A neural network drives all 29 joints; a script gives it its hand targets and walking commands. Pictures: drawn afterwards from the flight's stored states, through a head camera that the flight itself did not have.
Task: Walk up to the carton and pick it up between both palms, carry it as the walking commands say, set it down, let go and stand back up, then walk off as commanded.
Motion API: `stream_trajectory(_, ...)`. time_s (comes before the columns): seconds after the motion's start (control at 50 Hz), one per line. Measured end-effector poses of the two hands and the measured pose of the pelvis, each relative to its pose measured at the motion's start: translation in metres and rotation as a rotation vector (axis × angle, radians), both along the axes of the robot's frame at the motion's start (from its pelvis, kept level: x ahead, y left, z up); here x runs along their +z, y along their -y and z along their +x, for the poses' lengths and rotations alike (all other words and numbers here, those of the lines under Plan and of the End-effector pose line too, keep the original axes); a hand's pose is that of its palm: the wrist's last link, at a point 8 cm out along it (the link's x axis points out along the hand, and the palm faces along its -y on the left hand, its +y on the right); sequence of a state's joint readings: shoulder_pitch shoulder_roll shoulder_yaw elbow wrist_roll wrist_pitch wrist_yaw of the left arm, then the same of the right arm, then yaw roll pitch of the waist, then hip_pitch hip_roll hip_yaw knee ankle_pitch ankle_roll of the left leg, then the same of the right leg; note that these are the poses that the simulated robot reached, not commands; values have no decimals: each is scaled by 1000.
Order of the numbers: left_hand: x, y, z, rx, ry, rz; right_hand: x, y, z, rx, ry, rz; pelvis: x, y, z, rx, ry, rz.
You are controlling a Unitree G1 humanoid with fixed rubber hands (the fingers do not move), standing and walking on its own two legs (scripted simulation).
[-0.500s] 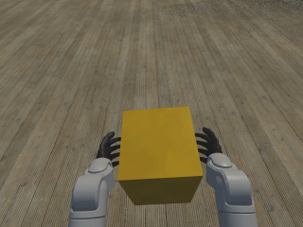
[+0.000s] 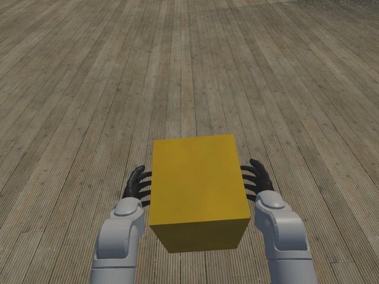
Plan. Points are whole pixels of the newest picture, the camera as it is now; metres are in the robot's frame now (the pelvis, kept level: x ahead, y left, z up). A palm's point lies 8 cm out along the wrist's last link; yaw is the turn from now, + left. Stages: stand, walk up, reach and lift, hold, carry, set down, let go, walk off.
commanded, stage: carry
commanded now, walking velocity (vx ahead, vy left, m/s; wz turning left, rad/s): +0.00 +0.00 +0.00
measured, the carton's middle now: (198, 198) +0.33 +0.00 -0.01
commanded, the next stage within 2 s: hold in 1.16 s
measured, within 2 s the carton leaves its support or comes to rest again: neither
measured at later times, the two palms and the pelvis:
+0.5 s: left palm (124, 200) +0.29 +0.16 +0.05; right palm (251, 193) +0.30 -0.11 +0.06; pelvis +0.01 +0.02 +0.00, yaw +0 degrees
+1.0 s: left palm (125, 200) +0.29 +0.16 +0.04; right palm (249, 195) +0.30 -0.11 +0.05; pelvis +0.01 +0.02 +0.00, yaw -1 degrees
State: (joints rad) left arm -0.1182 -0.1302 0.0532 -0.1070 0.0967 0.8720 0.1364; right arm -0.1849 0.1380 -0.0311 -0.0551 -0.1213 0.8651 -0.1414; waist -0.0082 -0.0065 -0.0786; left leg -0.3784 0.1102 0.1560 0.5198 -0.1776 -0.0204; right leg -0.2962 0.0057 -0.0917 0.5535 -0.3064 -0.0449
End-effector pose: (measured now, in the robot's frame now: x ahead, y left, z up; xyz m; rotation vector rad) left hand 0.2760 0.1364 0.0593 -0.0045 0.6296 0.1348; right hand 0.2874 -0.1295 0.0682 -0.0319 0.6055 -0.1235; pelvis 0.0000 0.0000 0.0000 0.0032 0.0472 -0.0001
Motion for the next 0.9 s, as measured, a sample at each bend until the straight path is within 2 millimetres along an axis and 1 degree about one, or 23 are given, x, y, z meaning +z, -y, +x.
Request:
stream_trajectory(0.08,-2,-2,-2,-6,-27,16,-6,-2,-3,0,-26,3,0,-4,1,-5,1,2)
stream_trajectory(0.12,-9,-3,-1,-23,-58,45,-16,-4,-4,7,-56,-6,0,-7,1,-6,4,2)
stream_trajectory(0.16,-11,-5,-4,-18,-74,35,-19,-5,-7,-5,-72,16,0,-9,1,-6,9,2)
stream_trajectory(0.26,-5,-10,-2,-8,-38,23,-12,-10,-5,-9,-36,19,1,-13,-1,-4,1,0)
stream_trajectory(0.34,-12,-14,0,-6,-71,17,-17,-14,-1,2,-68,-1,2,-15,3,-1,-8,-1)
stream_trajectory(0.4,-9,-17,2,8,-48,-15,-9,-17,3,-5,-44,7,1,-17,4,-2,-8,-3)
stream_trajectory(0.46,-7,-20,8,10,-33,-9,-6,-20,9,2,-29,-7,1,-18,6,0,-14,-2)
stream_trajectory(0.52,-12,-21,10,4,-53,2,-13,-21,12,11,-50,-14,1,-20,10,-2,-12,-2)
stream_trajectory(0.66,-5,-23,11,-12,-32,17,-8,-23,9,-2,-27,-6,1,-25,14,-7,2,-1)
stream_trajectory(0.72,-11,-24,14,-21,-59,37,-15,-24,12,4,-55,-11,1,-27,14,-7,6,2)
stream_trajectory(0.74,-9,-24,12,-10,-58,20,-15,-24,11,-4,-54,10,0,-27,13,-8,7,3)
stream_trajectory(0.82,-7,-25,14,-3,-48,16,-13,-25,12,0,-46,6,1,-27,13,-6,0,1)
stream_trajectory(0.9,-16,-25,15,-10,-80,19,-21,-25,14,13,-77,-23,2,-25,14,-8,-4,1)
